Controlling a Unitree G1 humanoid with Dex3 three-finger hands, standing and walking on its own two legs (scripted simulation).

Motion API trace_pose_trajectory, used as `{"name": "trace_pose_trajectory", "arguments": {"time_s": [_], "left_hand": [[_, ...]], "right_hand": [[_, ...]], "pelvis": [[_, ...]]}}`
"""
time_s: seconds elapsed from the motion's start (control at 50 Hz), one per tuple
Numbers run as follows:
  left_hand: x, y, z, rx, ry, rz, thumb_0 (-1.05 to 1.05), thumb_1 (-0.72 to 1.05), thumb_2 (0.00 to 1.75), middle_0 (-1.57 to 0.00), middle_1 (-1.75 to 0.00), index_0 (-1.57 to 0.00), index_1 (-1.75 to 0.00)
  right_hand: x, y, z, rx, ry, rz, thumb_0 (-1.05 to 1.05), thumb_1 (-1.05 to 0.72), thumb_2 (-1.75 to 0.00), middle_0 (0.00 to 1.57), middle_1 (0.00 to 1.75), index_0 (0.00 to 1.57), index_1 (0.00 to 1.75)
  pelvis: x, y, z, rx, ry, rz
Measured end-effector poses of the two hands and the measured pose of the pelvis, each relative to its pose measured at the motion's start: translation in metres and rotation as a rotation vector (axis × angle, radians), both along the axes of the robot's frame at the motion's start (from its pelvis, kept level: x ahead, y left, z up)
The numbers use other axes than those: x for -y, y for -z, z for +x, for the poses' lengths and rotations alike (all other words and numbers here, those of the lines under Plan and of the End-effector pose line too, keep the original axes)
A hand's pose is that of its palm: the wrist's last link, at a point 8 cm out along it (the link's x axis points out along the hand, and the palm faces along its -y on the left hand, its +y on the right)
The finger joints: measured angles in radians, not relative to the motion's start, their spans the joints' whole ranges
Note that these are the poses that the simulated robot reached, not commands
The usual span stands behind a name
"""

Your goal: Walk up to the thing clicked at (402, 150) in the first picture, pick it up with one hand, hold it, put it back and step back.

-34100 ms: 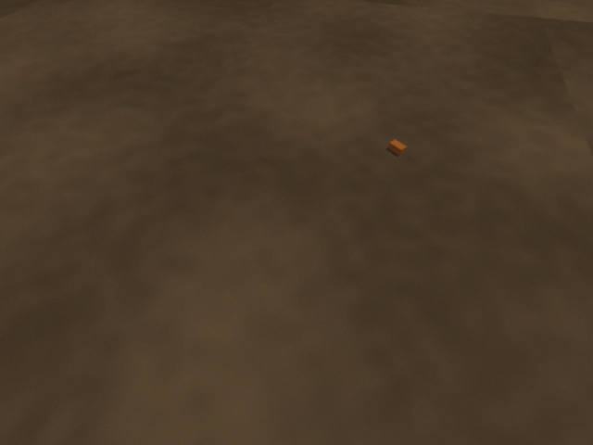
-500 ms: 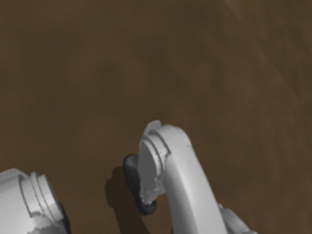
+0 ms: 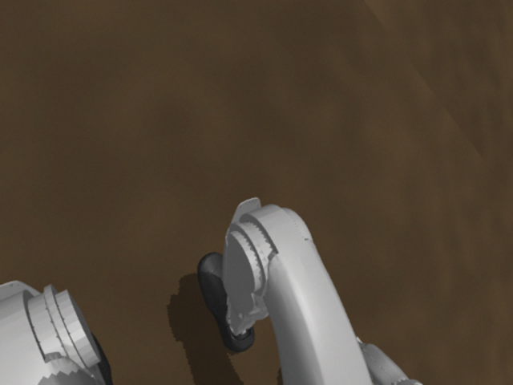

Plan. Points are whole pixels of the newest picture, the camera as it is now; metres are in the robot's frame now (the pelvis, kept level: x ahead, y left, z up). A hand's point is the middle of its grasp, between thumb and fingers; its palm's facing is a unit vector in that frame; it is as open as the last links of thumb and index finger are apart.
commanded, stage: open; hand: left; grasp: from above
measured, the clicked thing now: out of the picture +0.48 +0.36 -0.29
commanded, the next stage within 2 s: withdraw in 0.64 s
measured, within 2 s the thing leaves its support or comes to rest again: neither
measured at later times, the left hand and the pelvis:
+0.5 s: hand out of the picture +0.46 +0.35 -0.24, palm faces -0.46 -0.13 -0.88, open 12.3 cm; pelvis +0.00 +0.00 +0.00, yaw +0 degrees
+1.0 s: hand out of the picture +0.49 +0.37 -0.20, palm faces -0.33 -0.12 -0.94, open 13.7 cm; pelvis +0.00 +0.00 +0.00, yaw +0 degrees
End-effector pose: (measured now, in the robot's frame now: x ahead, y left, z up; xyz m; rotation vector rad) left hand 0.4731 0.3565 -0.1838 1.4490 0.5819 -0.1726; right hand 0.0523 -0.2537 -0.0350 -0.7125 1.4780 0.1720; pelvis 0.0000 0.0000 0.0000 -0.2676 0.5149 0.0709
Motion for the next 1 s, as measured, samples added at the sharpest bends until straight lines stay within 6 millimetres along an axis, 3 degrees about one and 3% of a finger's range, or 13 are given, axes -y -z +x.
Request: {"name": "trace_pose_trajectory", "arguments": {"time_s": [0.4,0.82,0.9,1.0], "left_hand": [[0.001,-0.003,-0.003,-0.01,0.003,-0.007,0.0,-0.12,0.65,-0.39,-0.72,-0.4,-0.7],[0.0,-0.003,-0.001,-0.004,0.008,0.002,0.0,-0.36,0.86,-0.17,-0.94,-0.18,-0.92],[-0.003,-0.013,0.007,0.043,0.007,0.011,0.0,-0.39,0.89,-0.16,-0.95,-0.16,-0.94],[-0.014,-0.039,0.019,0.124,-0.044,0.042,0.0,-0.43,0.92,-0.14,-0.96,-0.14,-0.95]], "right_hand": [[-0.001,0.0,-0.001,0.002,-0.002,0.009,0.0,-0.9,-0.89,0.21,0.3,0.21,0.31],[-0.002,0.0,-0.006,-0.005,-0.002,0.004,0.0,-0.9,-0.89,0.21,0.3,0.21,0.31],[-0.002,0.001,-0.004,-0.004,-0.003,0.008,0.0,-0.9,-0.89,0.21,0.3,0.21,0.3],[0.0,0.001,0.002,0.018,0.011,0.023,0.0,-0.91,-0.89,0.21,0.3,0.21,0.3]], "pelvis": [[0.0,-0.001,-0.002,0.006,-0.001,0.001],[0.0,0.0,-0.003,0.009,0.002,-0.001],[0.001,0.0,-0.002,0.002,0.001,0.002],[0.002,-0.002,0.0,-0.021,-0.001,0.006]]}}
